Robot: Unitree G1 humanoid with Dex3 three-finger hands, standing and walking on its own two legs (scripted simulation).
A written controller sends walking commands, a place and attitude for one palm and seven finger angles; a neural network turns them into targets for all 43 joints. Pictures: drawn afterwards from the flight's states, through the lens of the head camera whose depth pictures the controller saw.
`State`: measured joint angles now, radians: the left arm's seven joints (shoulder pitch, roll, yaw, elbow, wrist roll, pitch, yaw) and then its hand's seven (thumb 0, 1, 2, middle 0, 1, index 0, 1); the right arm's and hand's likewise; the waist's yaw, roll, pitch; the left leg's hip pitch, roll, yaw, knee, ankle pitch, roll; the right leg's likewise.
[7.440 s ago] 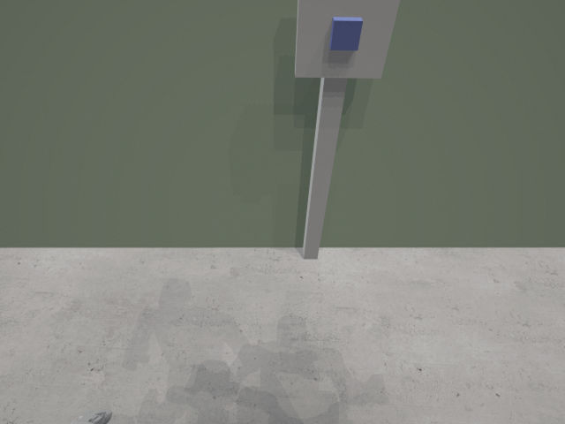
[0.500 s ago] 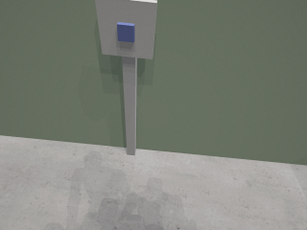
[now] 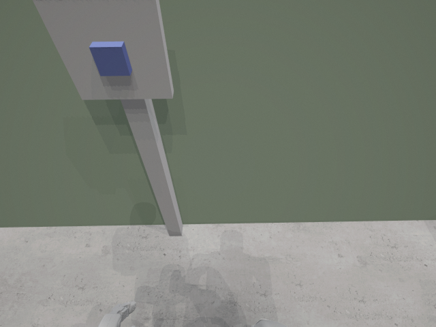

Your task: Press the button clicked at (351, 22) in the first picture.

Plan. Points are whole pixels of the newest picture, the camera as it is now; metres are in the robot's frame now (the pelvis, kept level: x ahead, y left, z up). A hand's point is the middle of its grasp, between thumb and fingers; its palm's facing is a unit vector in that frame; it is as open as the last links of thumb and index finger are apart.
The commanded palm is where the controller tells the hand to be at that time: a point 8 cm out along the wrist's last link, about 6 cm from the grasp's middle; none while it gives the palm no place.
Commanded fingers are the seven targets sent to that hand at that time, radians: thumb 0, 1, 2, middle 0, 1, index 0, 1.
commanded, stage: take the last steps up to it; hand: left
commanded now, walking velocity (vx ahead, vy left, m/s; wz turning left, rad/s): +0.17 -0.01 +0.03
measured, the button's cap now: (112, 58) +0.58 +0.22 +0.20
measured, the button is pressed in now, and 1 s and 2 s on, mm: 0 0 0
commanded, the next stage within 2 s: come to a stop and stand still in 0.06 s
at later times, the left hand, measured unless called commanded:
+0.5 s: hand out of the picture +0.07 +0.19 -0.16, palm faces +0.06 -0.98 -0.18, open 7.4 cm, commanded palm none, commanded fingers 0.00 0.90 0.90 -0.20 -0.30 -0.20 -0.30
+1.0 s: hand out of the picture +0.08 +0.15 -0.15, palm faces +0.05 -0.98 -0.20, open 7.3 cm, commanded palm none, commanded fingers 0.00 0.90 0.90 -0.20 -0.30 -0.20 -0.30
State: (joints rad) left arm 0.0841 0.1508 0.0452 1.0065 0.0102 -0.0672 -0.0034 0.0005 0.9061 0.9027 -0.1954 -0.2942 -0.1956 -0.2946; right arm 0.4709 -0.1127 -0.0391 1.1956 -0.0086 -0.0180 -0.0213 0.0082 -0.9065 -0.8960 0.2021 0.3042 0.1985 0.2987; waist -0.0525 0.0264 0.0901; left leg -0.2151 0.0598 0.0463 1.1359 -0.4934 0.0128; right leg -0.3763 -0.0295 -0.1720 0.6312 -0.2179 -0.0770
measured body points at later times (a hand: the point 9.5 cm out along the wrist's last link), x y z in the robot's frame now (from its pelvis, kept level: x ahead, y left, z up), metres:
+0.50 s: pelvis +0.09 +0.02 +0.02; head +0.11 +0.03 +0.46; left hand +0.07 +0.24 -0.15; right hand +0.19 -0.20 -0.13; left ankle +0.15 +0.14 -0.72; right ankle +0.06 -0.10 -0.69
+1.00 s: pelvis +0.04 -0.03 +0.02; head +0.04 -0.02 +0.47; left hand +0.08 +0.20 -0.14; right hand +0.02 -0.25 -0.14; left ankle +0.04 +0.10 -0.72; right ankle +0.07 -0.13 -0.72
